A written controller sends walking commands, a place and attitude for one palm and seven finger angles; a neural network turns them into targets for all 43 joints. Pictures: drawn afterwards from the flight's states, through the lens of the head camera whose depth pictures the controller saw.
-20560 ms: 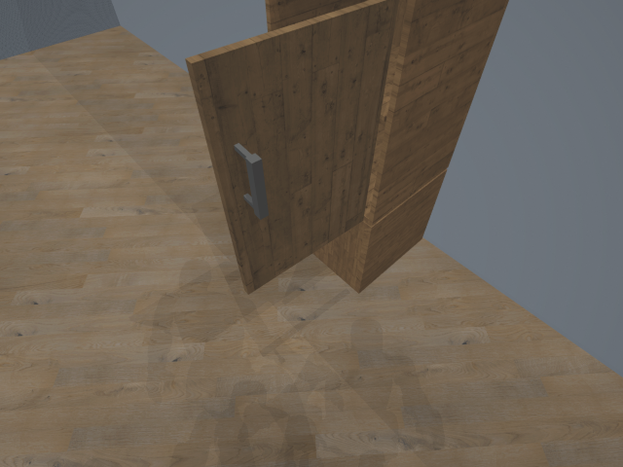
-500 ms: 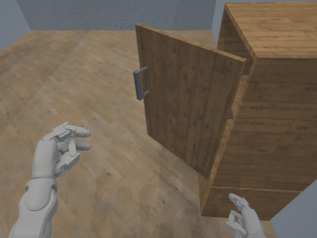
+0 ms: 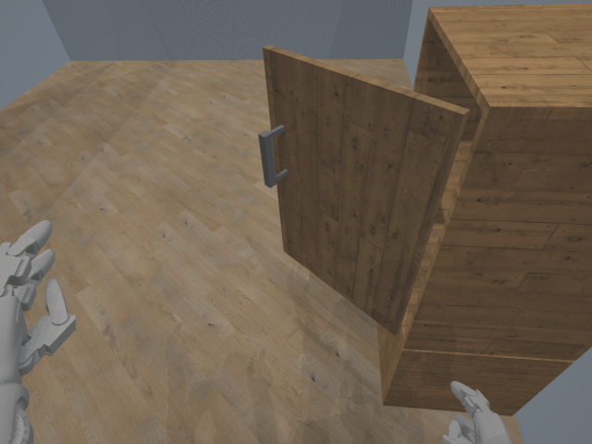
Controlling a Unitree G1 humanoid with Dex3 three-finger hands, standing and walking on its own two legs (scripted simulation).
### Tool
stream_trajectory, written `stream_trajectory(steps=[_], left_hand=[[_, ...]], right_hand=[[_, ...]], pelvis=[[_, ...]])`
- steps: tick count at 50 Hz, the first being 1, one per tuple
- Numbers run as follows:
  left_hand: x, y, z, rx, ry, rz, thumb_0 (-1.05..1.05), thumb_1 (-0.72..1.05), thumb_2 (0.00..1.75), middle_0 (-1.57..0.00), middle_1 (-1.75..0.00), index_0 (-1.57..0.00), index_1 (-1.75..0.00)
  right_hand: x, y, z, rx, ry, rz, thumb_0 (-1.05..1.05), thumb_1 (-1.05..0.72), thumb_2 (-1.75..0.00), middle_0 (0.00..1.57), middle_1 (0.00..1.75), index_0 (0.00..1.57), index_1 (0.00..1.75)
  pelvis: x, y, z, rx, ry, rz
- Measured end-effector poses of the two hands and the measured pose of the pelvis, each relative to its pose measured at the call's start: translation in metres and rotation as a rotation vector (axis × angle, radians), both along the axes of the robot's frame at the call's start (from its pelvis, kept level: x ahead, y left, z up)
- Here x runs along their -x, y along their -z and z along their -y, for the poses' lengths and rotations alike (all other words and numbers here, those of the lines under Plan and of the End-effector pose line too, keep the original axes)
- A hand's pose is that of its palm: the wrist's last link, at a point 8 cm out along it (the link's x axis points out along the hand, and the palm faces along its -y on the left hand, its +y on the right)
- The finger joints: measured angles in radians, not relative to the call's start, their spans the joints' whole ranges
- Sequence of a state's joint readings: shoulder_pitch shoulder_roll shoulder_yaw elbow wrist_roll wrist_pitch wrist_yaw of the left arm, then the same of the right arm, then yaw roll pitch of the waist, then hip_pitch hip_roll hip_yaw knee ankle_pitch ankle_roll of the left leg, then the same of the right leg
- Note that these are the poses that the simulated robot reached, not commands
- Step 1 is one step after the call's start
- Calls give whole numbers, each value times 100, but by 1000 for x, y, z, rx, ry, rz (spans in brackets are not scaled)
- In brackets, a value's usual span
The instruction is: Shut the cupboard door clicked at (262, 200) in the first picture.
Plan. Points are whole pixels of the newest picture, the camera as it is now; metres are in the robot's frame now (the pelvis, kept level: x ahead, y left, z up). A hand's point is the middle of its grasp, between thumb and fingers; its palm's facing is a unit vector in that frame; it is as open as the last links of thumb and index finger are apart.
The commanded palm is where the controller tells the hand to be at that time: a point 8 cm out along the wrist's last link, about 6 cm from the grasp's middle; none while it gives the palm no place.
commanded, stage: draw the hand back to the body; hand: left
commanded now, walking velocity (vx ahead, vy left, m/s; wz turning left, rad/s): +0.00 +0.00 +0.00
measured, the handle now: (274, 156) +0.68 +0.15 +0.03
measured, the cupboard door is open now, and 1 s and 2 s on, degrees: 50 50 50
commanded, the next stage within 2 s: step back with the hand held close in 0.16 s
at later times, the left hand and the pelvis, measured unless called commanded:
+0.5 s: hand (80, 307) +0.20 +0.27 +0.15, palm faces +0.40 -0.79 -0.45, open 7.5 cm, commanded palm +0.14 +0.30 +0.17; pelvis +0.00 +0.01 -0.01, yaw -1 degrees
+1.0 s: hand (30, 357) +0.15 +0.29 +0.14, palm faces +0.43 -0.78 -0.45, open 7.5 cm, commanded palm +0.09 +0.32 +0.17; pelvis -0.06 +0.03 -0.03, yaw -2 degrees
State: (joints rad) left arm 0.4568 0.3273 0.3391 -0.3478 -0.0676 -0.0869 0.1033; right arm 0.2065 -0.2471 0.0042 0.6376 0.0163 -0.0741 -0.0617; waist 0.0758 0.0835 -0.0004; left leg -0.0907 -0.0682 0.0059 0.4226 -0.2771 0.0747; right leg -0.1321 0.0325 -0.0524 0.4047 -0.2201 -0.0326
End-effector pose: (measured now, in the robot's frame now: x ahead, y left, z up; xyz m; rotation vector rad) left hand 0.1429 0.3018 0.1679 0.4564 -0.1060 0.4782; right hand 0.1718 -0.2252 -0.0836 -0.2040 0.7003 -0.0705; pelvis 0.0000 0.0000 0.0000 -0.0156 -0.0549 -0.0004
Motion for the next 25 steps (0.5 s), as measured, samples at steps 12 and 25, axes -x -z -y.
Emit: stream_trajectory(steps=[12, 25], left_hand=[[-8, -6, 8, -14, 49, 22, 1, 89, 90, -21, -30, -21, -31], [-20, 0, -2, -76, 85, 13, 1, 89, 90, -21, -30, -21, -30]], right_hand=[[0, -6, -5, -20, 1, 37, 1, -90, -90, 21, 30, 20, 30], [18, 4, 17, 29, 97, -58, 1, -90, -90, 21, 30, 20, 30]], pelvis=[[0, 0, 3, 0, 12, 6], [2, 6, -6, 13, 20, -78]])
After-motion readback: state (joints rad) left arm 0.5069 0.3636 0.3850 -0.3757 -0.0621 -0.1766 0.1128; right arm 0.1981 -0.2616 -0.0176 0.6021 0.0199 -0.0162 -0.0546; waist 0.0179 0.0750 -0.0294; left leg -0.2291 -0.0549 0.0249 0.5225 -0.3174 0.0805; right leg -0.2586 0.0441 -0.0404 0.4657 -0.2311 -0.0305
